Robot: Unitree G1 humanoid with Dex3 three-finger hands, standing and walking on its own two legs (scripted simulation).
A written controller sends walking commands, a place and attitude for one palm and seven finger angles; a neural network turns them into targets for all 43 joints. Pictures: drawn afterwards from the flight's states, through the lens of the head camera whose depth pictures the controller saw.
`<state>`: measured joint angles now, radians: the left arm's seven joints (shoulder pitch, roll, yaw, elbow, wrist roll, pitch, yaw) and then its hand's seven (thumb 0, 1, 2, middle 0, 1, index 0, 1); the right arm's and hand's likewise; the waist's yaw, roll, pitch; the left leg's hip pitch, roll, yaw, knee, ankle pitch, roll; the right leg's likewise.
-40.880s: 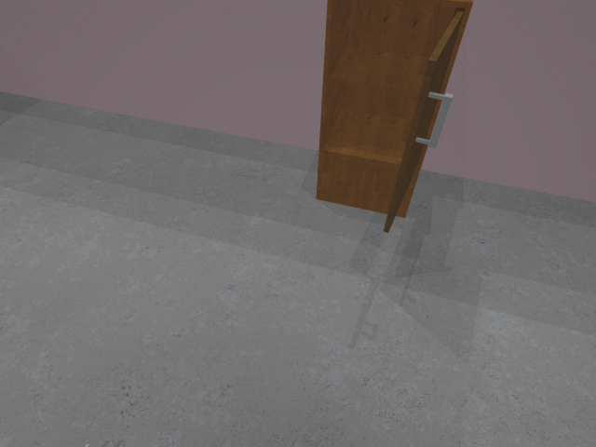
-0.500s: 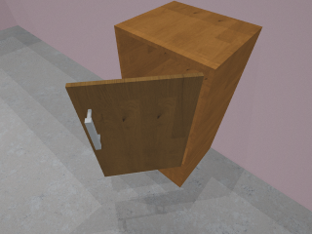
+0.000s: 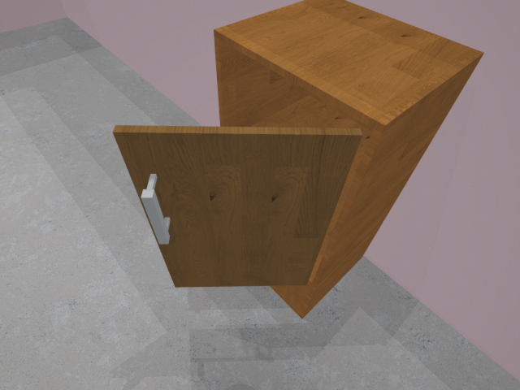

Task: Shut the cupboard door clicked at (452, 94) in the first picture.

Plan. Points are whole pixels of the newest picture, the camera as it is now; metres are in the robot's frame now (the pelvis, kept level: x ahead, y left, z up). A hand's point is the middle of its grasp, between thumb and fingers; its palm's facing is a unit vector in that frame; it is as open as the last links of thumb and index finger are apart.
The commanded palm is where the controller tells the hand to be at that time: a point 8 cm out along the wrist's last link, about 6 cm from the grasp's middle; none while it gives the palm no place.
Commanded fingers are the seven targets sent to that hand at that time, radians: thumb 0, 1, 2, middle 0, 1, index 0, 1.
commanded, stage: come to a stop and stand still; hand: left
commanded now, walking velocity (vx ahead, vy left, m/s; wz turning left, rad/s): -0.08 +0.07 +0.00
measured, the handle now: (158, 210) +0.42 +0.23 -0.02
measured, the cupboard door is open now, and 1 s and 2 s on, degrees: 49 49 49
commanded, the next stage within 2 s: look again from close up in 1.38 s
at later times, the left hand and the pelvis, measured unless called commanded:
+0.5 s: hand out of the picture +0.02 +0.20 -0.16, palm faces +0.04 -0.97 -0.24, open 7.4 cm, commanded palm none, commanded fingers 0.00 0.90 0.90 -0.20 -0.30 -0.20 -0.30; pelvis -0.02 +0.01 +0.01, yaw +0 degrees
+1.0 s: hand out of the picture -0.12 +0.21 -0.17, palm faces +0.04 -0.99 -0.16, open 7.4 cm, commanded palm none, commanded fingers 0.00 0.90 0.90 -0.20 -0.30 -0.20 -0.30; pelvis -0.09 +0.05 +0.01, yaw +1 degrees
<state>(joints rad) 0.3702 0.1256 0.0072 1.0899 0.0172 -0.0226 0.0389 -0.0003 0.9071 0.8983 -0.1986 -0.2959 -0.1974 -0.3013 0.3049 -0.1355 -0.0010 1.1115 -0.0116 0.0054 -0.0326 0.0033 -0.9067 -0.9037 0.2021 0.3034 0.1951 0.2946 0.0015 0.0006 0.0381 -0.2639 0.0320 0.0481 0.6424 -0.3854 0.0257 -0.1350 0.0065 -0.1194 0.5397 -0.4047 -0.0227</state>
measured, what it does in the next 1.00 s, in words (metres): shifts its weight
